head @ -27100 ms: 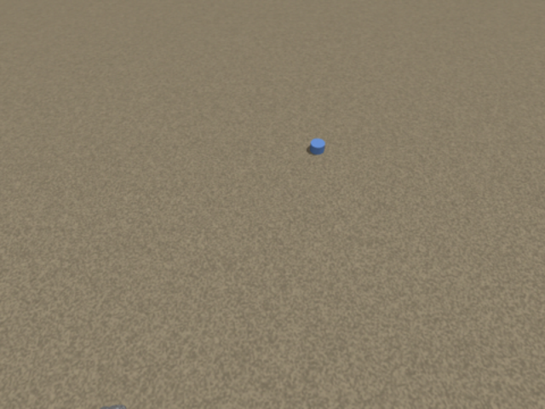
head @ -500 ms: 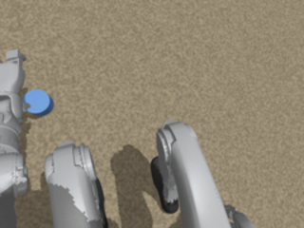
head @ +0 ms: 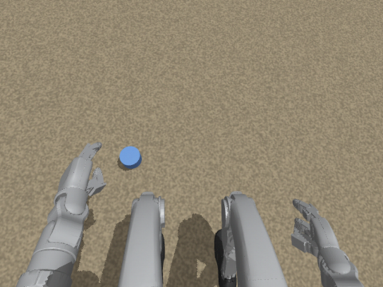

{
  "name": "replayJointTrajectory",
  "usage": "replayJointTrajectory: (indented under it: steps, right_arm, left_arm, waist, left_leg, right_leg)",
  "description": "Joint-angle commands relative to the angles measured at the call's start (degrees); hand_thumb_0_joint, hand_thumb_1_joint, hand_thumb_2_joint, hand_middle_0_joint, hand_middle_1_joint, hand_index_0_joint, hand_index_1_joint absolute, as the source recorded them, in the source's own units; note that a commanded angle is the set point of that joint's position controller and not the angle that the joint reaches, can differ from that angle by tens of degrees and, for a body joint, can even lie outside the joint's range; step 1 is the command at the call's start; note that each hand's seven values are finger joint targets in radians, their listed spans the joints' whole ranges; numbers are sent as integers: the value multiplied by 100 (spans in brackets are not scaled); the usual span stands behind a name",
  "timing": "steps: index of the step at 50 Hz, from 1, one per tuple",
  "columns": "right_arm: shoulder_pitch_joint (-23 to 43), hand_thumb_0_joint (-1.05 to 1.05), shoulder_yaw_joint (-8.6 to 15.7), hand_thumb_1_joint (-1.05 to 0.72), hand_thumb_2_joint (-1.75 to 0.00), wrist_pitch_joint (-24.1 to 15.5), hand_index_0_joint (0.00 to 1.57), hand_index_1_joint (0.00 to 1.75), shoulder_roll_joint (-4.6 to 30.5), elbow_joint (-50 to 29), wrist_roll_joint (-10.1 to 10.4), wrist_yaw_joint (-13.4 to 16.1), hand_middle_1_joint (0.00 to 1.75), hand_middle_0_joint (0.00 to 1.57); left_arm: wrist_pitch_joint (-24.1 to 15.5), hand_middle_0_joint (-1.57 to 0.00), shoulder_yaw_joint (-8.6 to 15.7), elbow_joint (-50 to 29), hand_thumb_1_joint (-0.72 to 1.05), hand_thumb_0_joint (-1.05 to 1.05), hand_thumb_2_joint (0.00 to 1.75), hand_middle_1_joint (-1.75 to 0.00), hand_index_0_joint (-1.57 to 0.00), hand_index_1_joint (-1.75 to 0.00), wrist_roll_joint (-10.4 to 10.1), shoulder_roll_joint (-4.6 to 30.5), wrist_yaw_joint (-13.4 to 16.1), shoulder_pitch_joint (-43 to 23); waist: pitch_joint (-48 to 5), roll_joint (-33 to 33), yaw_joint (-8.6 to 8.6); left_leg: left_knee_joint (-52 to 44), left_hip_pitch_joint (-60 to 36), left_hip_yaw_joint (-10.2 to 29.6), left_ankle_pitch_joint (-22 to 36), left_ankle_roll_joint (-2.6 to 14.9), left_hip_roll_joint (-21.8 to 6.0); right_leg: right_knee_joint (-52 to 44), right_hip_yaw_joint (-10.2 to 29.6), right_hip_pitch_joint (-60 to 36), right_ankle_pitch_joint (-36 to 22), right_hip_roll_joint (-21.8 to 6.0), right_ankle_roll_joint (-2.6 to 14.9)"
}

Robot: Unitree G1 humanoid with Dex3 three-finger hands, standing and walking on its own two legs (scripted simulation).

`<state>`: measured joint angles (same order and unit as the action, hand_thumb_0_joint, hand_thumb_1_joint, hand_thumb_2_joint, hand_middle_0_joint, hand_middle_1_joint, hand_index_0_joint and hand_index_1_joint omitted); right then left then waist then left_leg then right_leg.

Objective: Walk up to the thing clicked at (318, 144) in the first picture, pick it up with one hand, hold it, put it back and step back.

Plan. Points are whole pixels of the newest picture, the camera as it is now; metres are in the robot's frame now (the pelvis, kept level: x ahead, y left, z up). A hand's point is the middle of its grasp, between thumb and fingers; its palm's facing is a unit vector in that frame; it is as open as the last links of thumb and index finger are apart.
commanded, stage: home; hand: left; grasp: from above
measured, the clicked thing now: (130, 157) +0.50 +0.24 -0.48
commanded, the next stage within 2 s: none
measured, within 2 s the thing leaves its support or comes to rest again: neither
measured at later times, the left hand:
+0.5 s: hand (60, 197) +0.25 +0.20 +0.11, palm faces +0.11 -0.97 -0.22, open 7.4 cm
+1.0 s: hand (39, 216) +0.23 +0.19 +0.17, palm faces +0.13 -0.97 -0.19, open 7.4 cm
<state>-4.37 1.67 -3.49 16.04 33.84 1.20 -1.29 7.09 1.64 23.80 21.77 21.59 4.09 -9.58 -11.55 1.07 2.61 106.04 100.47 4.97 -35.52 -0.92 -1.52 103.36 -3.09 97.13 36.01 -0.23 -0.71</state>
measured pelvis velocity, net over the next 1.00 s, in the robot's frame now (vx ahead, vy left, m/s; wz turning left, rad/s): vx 0.08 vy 0.00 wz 0.07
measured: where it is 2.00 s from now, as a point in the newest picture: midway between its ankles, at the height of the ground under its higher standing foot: (190, 272)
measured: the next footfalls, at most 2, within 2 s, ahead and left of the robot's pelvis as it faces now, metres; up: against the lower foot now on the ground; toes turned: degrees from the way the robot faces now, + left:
none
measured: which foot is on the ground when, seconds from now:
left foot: down 0.00-1.00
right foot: down 0.00-1.00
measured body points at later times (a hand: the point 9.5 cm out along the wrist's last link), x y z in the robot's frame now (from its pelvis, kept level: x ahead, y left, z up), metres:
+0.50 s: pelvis +0.06 +0.01 +0.18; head +0.11 +0.02 +0.63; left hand +0.25 +0.25 +0.13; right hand +0.22 -0.23 +0.10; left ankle +0.09 +0.13 -0.47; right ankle +0.09 -0.13 -0.47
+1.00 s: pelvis +0.08 +0.00 +0.21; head +0.09 +0.01 +0.66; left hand +0.22 +0.24 +0.18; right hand +0.27 -0.22 +0.16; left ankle +0.09 +0.13 -0.47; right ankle +0.09 -0.13 -0.47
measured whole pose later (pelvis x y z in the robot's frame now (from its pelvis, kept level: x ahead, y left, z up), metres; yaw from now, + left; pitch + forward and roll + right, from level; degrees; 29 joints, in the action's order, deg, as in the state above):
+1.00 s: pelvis +0.08 +0.00 +0.21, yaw +4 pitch +9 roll -3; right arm -15.7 -2.1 -14.5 12.4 29.7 0.4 10.2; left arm 25.9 1.8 -6.9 -3.1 12.6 1.0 28.5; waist -9.1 2.3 2.0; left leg 57.0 39.6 3.6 -26.9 -0.7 -1.6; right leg 53.2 -3.5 35.7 26.8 -0.6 -0.8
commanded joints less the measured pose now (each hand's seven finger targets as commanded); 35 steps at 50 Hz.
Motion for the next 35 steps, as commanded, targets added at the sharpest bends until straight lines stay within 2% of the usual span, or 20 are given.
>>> replayJointTrajectory:
  steps: [1, 2, 4, 5, 6, 9, 10, 12, 14, 17, 18, 20, 21, 23, 25, 26, 27, 29, 35]
  right_arm:
    - [-254, 0, 237, -90, -90, -274, 20, 30, 788, -665, 50, 279, 30, 20]
    - [-215, 0, 232, -90, -90, -302, 20, 30, 787, -742, 62, 330, 30, 20]
    - [-177, 0, 191, -90, -90, -352, 20, 30, 723, -852, 94, 414, 30, 20]
    - [-172, 0, 160, -90, -90, -383, 20, 30, 692, -850, 105, 459, 30, 20]
    - [-203, 0, 135, -90, -90, -411, 20, 30, 650, -842, 104, 500, 30, 20]
    - [-328, 0, 22, -90, -90, -475, 20, 30, 527, -899, 136, 616, 30, 20]
    - [-372, 0, -11, -90, -90, -496, 20, 30, 493, -895, 138, 659, 30, 20]
    - [-476, 0, -58, -90, -90, -545, 20, 30, 454, -868, 133, 756, 30, 20]
    - [-599, 0, -88, -90, -90, -608, 20, 30, 432, -918, 137, 861, 30, 20]
    - [-711, 0, -135, -90, -90, -701, 20, 30, 353, -988, 115, 989, 30, 20]
    - [-759, 0, -146, -90, -90, -735, 20, 30, 326, -1006, 107, 1030, 30, 20]
    - [-872, 0, -143, -90, -90, -794, 20, 30, 326, -1050, 93, 1096, 30, 20]
    - [-922, 0, -133, -90, -90, -821, 20, 30, 328, -1113, 82, 1123, 30, 20]
    - [-1011, 0, -140, -90, -90, -872, 20, 30, 288, -1135, 63, 1163, 30, 20]
    - [-1036, 0, -128, -90, -90, -926, 20, 30, 257, -1186, 34, 1206, 30, 20]
    - [-1040, 0, -124, -90, -90, -949, 20, 30, 256, -1222, 25, 1221, 30, 20]
    - [-1042, 0, -136, -90, -90, -972, 20, 30, 229, -1223, 19, 1235, 30, 20]
    - [-1045, 0, -125, -90, -90, -1021, 20, 30, 235, -1256, 12, 1261, 30, 20]
    - [-976, 0, -67, -90, -90, -1182, 20, 30, 302, -1303, -43, 1289, 30, 20]
  left_arm:
    - [252, -20, 190, -1666, 90, 0, 90, -30, -20, -30, -766, 538, 85, -363]
    - [350, -20, 282, -1939, 90, 0, 90, -30, -20, -30, -960, 630, 75, -321]
    - [563, -20, 302, -2207, 90, 0, 90, -30, -20, -30, -1337, 590, 69, 81]
    - [650, -20, 231, -2344, 90, 0, 90, -30, -20, -30, -1445, 505, 66, 190]
    - [726, -20, 298, -2402, 90, 0, 90, -30, -20, -30, -1563, 511, 81, 307]
    - [943, -20, 357, -2460, 90, 0, 90, -30, -20, -30, -1817, 346, 142, 855]
    - [1000, -20, 424, -2522, 90, 0, 90, -30, -20, -30, -1897, 340, 163, 968]
    - [1116, -20, 379, -2594, 90, 0, 90, -30, -20, -30, -2027, 136, 177, 1171]
    - [1226, -20, 485, -2750, 90, 0, 90, -30, -20, -30, -2186, 63, 185, 1515]
    - [1368, -20, 532, -3018, 90, 0, 90, -30, -20, -30, -2380, -86, 168, 2100]
    - [1394, -20, 459, -3155, 90, 0, 90, -30, -20, -30, -2424, -176, 148, 2224]
    - [1476, -20, 450, -3333, 90, 0, 90, -30, -20, -30, -2482, -232, 113, 2549]
    - [1501, -20, 547, -3506, 90, 0, 90, -30, -20, -30, -2520, -201, 108, 2715]
    - [1565, -20, 454, -3706, 90, 0, 90, -30, -20, -30, -2567, -306, 66, 3049]
    - [1603, -20, 460, -3944, 90, 0, 90, -30, -20, -30, -2564, -337, 40, 3341]
    - [1619, -20, 469, -4032, 90, 0, 90, -30, -20, -30, -2553, -307, 33, 3469]
    - [1638, -20, 379, -4063, 90, 0, 90, -30, -20, -30, -2555, -381, 10, 3589]
    - [1675, -20, 364, -4096, 90, 0, 90, -30, -20, -30, -2538, -408, -24, 3774]
    - [1714, -20, 354, -4173, 90, 0, 90, -30, -20, -30, -2507, -391, -178, 3855]
  waist:
    - [-2426, 647, 189]
    - [-2468, 673, 151]
    - [-2346, 525, 175]
    - [-2258, 569, 217]
    - [-2135, 574, 214]
    - [-1761, 406, 221]
    - [-1688, 469, 191]
    - [-1542, 503, 202]
    - [-1519, 515, 180]
    - [-1333, 489, 113]
    - [-1269, 531, 145]
    - [-1119, 516, 137]
    - [-1128, 522, 78]
    - [-1034, 529, 80]
    - [-906, 504, 82]
    - [-840, 468, 32]
    - [-742, 358, 59]
    - [-560, 215, 50]
    - [-141, 7, 71]
  left_leg:
    - [-2460, -2962, 95, -634, 223, 38]
    - [-2584, -3163, 76, -651, 228, 37]
    - [-2798, -3382, 40, -561, 233, 63]
    - [-2922, -3550, 17, -453, 224, 60]
    - [-3036, -3647, 19, -377, 222, 62]
    - [-3442, -3994, 68, -114, 216, 63]
    - [-3586, -4148, 75, -27, 209, 59]
    - [-3911, -4522, 152, 218, 176, 32]
    - [-4174, -4906, 167, 592, 151, 24]
    - [-4516, -5304, 20, 1072, 149, 60]
    - [-4637, -5437, -2, 1239, 139, 67]
    - [-4886, -5758, -17, 1499, 123, 61]
    - [-4970, -5927, -64, 1661, 125, 69]
    - [-5147, -6202, -122, 1993, 110, 67]
    - [-5332, -6391, -117, 2240, 91, 67]
    - [-5382, -6450, -153, 2293, 109, 83]
    - [-5424, -6477, -149, 2319, 122, 90]
    - [-5534, -6522, -157, 2337, 142, 109]
    - [-5779, -6622, -238, 2075, 186, 136]
  right_leg:
    - [-2123, 70, -1959, 17, 140, 194]
    - [-2302, 98, -2129, 45, 146, 190]
    - [-2639, 127, -2513, 26, 144, 172]
    - [-2757, 135, -2640, -61, 136, 176]
    - [-2897, 134, -2785, -113, 135, 168]
    - [-3313, 143, -3248, -300, 132, 171]
    - [-3439, 154, -3418, -373, 131, 177]
    - [-3640, 121, -3636, -607, 121, 172]
    - [-3877, 88, -4005, -908, 128, 169]
    - [-4333, 72, -4665, -1260, 142, 163]
    - [-4473, 61, -4819, -1396, 147, 157]
    - [-4717, 27, -5102, -1612, 160, 150]
    - [-4831, 13, -5289, -1747, 171, 147]
    - [-5036, -24, -5549, -2012, 187, 140]
    - [-5247, -61, -5818, -2185, 206, 142]
    - [-5341, -74, -5922, -2245, 213, 129]
    - [-5434, -86, -5991, -2282, 214, 118]
    - [-5575, -86, -6094, -2292, 219, 118]
    - [-5871, -120, -6184, -2019, 209, 73]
